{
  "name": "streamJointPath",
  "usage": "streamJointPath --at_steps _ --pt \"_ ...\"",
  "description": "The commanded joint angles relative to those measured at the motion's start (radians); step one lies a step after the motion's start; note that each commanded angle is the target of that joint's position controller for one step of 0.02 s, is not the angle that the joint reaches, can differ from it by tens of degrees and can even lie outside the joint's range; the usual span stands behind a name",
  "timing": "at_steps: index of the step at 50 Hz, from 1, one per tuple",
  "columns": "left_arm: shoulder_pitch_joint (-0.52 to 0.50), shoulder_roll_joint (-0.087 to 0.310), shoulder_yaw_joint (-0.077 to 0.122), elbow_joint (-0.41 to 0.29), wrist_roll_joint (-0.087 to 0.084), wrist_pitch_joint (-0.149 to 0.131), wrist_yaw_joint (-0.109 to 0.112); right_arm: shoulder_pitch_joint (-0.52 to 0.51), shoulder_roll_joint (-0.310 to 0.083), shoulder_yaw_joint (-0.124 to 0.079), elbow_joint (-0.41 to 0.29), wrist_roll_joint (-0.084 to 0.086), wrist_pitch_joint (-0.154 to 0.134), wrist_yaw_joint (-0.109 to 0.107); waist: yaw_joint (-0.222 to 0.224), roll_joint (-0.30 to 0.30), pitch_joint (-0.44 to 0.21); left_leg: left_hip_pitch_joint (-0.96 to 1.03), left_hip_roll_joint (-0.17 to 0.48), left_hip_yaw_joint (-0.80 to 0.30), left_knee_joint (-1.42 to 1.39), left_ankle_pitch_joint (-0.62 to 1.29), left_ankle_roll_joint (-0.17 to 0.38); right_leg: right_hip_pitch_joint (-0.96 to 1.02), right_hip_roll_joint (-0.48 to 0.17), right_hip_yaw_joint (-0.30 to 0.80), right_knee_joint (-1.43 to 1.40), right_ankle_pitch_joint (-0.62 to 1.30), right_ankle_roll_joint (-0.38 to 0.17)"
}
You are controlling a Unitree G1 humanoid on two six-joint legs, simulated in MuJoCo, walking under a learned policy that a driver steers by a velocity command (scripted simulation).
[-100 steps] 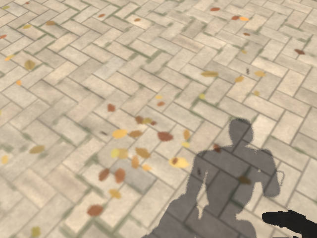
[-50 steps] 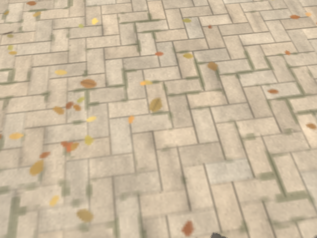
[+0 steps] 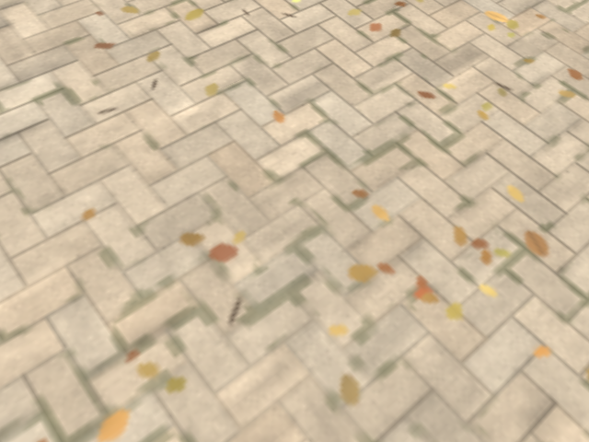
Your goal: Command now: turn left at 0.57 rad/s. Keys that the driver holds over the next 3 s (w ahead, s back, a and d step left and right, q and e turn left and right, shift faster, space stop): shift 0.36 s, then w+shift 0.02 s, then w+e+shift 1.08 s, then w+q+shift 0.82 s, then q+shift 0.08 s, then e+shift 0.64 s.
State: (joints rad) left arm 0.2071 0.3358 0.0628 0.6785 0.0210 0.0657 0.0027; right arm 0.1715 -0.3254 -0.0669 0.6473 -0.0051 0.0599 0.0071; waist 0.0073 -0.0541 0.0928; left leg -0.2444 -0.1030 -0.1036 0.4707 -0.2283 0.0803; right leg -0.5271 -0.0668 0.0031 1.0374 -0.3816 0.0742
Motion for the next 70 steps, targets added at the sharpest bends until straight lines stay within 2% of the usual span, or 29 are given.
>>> streamJointPath --at_steps 1,9,12,13,14,15,16,18,20,22,26,29,30,31,32,33,35,37,46,49,51,52,53,54,55,57,61,64,70 --pt "0.003 0.073 0.017 -0.053 -0.005 -0.001 0.003 0.045 -0.144 -0.033 -0.031 -0.007 -0.020 -0.002 -0.032 0.170 -0.148 0.157 0.245 -0.220 -0.110 0.457 0.143 -0.038 0.018 0.003 -0.051 0.014 -0.015" --pt "-0.022 0.052 0.006 -0.047 -0.018 -0.009 0.014 0.044 -0.128 -0.015 0.018 -0.023 -0.025 -0.003 -0.034 0.168 -0.119 0.078 0.255 -0.291 -0.076 0.465 0.138 0.151 0.067 0.002 -0.287 -0.030 -0.070" --pt "0.034 0.028 -0.003 -0.026 -0.019 -0.020 0.023 0.007 -0.112 -0.004 0.038 -0.010 -0.025 -0.012 0.014 0.147 -0.120 0.042 0.226 -0.313 -0.034 0.442 0.093 0.312 0.081 -0.003 -0.541 0.074 -0.094" --pt "0.059 0.022 -0.008 -0.016 -0.008 -0.032 0.028 -0.004 -0.089 0.006 0.041 0.000 -0.028 -0.018 0.035 0.115 -0.126 -0.015 0.196 -0.310 -0.017 0.320 0.046 0.424 0.044 0.036 -0.693 0.211 -0.104" --pt "0.054 0.070 -0.006 -0.024 0.013 -0.047 0.037 0.031 -0.030 0.024 0.041 -0.002 -0.035 -0.019 0.010 -0.023 -0.149 -0.073 0.126 -0.239 0.072 0.134 -0.009 0.500 -0.126 0.203 -0.770 0.253 -0.129" --pt "-0.014 0.149 0.006 -0.041 0.004 -0.049 0.029 0.084 -0.032 0.021 0.053 0.004 -0.030 -0.021 -0.036 -0.144 -0.119 -0.106 -0.025 -0.083 0.116 -0.156 -0.036 0.425 -0.264 0.363 -0.773 0.431 -0.236" --pt "0.006 0.107 -0.001 -0.025 -0.005 -0.049 0.020 0.067 -0.087 0.007 0.074 -0.014 -0.021 -0.021 -0.003 -0.139 -0.121 -0.047 0.001 -0.042 0.219 -0.292 -0.046 0.365 -0.291 0.369 -0.760 0.470 -0.312" --pt "-0.026 0.053 -0.022 -0.016 -0.005 -0.055 0.017 0.044 -0.072 0.004 0.094 -0.006 -0.017 -0.011 -0.011 -0.095 -0.083 -0.048 0.012 -0.038 0.280 -0.265 -0.061 0.342 -0.213 0.275 -0.758 0.439 -0.296" --pt "0.084 0.114 0.004 0.038 0.002 -0.047 0.007 0.047 -0.076 0.008 0.104 -0.039 -0.025 0.011 0.023 -0.148 -0.097 -0.141 0.026 0.050 0.322 -0.241 -0.059 0.433 -0.156 0.309 -0.842 -0.101 -0.269" --pt "0.115 0.121 0.015 0.060 -0.008 -0.040 -0.008 -0.020 -0.077 0.008 0.087 -0.048 -0.040 0.030 0.037 -0.123 -0.030 -0.229 0.042 0.094 0.333 -0.258 -0.071 0.433 -0.153 0.393 -0.902 -0.293 -0.285" --pt "0.077 0.134 0.039 0.070 -0.017 -0.062 -0.018 -0.056 -0.031 0.025 0.078 -0.030 -0.089 0.032 0.010 -0.070 -0.026 -0.124 0.042 0.097 0.140 -0.218 -0.080 0.352 -0.100 0.384 -0.879 -0.159 -0.292" --pt "-0.061 0.127 0.055 0.034 -0.020 -0.059 -0.025 0.095 -0.024 0.025 0.118 -0.009 -0.108 -0.005 -0.099 -0.035 -0.046 0.217 0.029 0.144 -0.171 -0.002 -0.051 0.106 -0.013 0.321 -0.753 -0.091 -0.235" --pt "-0.108 0.094 0.053 0.009 -0.026 -0.067 -0.023 0.222 -0.080 0.008 0.150 -0.014 -0.116 -0.025 -0.158 0.022 -0.086 0.507 0.106 0.086 -0.175 -0.011 -0.032 -0.144 0.044 0.265 -0.626 -0.113 -0.172" --pt "-0.131 -0.021 0.022 -0.031 -0.037 -0.081 -0.026 0.310 -0.177 -0.014 0.159 -0.027 -0.120 -0.045 -0.191 0.240 -0.150 0.631 0.377 -0.196 -0.283 -0.326 -0.002 -0.300 0.136 0.128 -0.311 -0.149 -0.132" --pt "-0.140 -0.039 0.005 -0.074 -0.032 -0.086 -0.023 0.207 -0.262 -0.034 0.124 -0.042 -0.115 -0.054 -0.143 0.270 -0.116 0.495 0.573 -0.487 -0.352 -0.565 0.091 -0.427 0.114 0.061 -0.120 -0.097 -0.130" --pt "-0.162 0.020 0.013 -0.081 -0.018 -0.083 -0.029 0.149 -0.199 -0.026 0.109 -0.050 -0.119 -0.053 -0.117 0.164 -0.078 0.405 0.576 -0.482 -0.340 -0.583 0.125 -0.436 0.025 0.100 -0.012 -0.021 -0.133" --pt "-0.069 0.054 0.029 -0.030 -0.004 -0.076 -0.054 0.082 -0.102 0.005 0.090 -0.034 -0.138 -0.038 -0.058 0.139 -0.054 0.367 0.446 -0.252 -0.349 -0.404 0.056 -0.410 0.007 0.090 0.063 0.090 -0.113" --pt "-0.067 0.055 0.032 -0.025 0.014 -0.061 -0.079 0.126 -0.099 0.009 0.110 -0.026 -0.154 -0.037 -0.060 0.155 -0.038 0.340 0.381 -0.080 -0.368 -0.248 0.023 -0.409 -0.005 0.048 0.154 0.157 -0.102" --pt "-0.335 -0.001 -0.016 -0.138 0.013 -0.053 -0.123 0.256 -0.072 0.014 0.196 -0.035 -0.186 -0.019 -0.087 0.113 0.121 0.280 0.330 0.301 -0.430 0.201 -0.010 -0.354 -0.015 -0.131 -0.102 0.300 -0.161" --pt "-0.284 -0.002 -0.026 -0.132 0.005 -0.055 -0.106 0.272 -0.123 0.006 0.209 -0.035 -0.175 -0.029 -0.023 0.148 0.026 0.353 0.342 0.388 -0.229 1.095 -0.034 -0.099 0.100 -0.249 -0.230 0.216 -0.244" --pt "-0.007 0.063 0.003 -0.063 -0.003 -0.063 -0.085 0.238 -0.197 -0.017 0.195 -0.043 -0.138 -0.038 0.134 0.205 -0.151 0.349 0.393 0.374 0.156 1.392 -0.018 0.196 0.177 -0.230 -0.233 0.070 -0.294" --pt "0.217 0.122 0.035 0.006 -0.002 -0.073 -0.067 0.204 -0.211 -0.023 0.174 -0.040 -0.129 -0.032 0.232 0.189 -0.259 0.203 0.393 0.349 0.448 1.263 -0.012 0.491 0.204 -0.166 -0.310 0.054 -0.327" --pt "0.277 0.189 0.066 0.053 0.000 -0.071 -0.041 0.211 -0.139 -0.009 0.170 -0.048 -0.136 -0.016 0.211 0.073 -0.276 -0.080 0.283 0.328 0.781 0.485 -0.033 0.739 0.113 0.024 -0.374 -0.029 -0.348" --pt "0.176 0.312 0.091 0.026 0.017 -0.050 -0.034 0.195 -0.022 0.022 0.056 -0.028 -0.162 0.007 0.091 -0.200 -0.322 -0.529 0.076 0.242 1.170 -0.237 -0.099 0.937 -0.143 0.639 -0.592 -0.219 -0.495" --pt "0.225 0.297 0.097 0.006 0.003 -0.045 -0.034 0.050 -0.099 0.014 -0.003 -0.032 -0.188 0.006 0.166 -0.012 -0.391 -0.620 0.104 0.025 1.195 -0.116 -0.079 0.952 -0.170 0.800 -0.724 -0.242 -0.502" --pt "0.193 0.216 0.078 0.049 -0.001 -0.066 -0.017 0.041 -0.079 0.031 -0.006 -0.031 -0.206 -0.002 0.068 0.124 -0.156 -0.586 0.195 0.021 1.026 -0.046 -0.075 0.655 -0.145 0.659 -0.793 -0.055 -0.442" --pt "0.100 0.118 0.036 0.039 -0.015 -0.117 -0.007 0.087 -0.051 0.043 -0.005 -0.076 -0.130 0.000 -0.058 0.121 -0.035 -0.423 0.258 0.032 0.805 -0.151 -0.137 0.246 -0.008 0.434 -0.835 0.103 -0.438" --pt "0.120 0.126 0.038 0.040 -0.016 -0.138 -0.010 -0.122 -0.027 0.061 -0.097 -0.061 -0.120 0.014 -0.016 0.088 0.048 -0.381 0.244 0.096 0.511 0.052 -0.163 0.102 0.065 0.365 -0.902 0.184 -0.405" --pt "0.191 0.174 0.061 0.065 -0.032 -0.141 -0.008 -0.222 -0.042 0.068 -0.130 -0.026 -0.133 0.021 0.054 0.008 -0.047 -0.162 0.132 0.095 0.104 0.321 -0.112 0.329 0.049 0.380 -0.795 0.656 -0.295"
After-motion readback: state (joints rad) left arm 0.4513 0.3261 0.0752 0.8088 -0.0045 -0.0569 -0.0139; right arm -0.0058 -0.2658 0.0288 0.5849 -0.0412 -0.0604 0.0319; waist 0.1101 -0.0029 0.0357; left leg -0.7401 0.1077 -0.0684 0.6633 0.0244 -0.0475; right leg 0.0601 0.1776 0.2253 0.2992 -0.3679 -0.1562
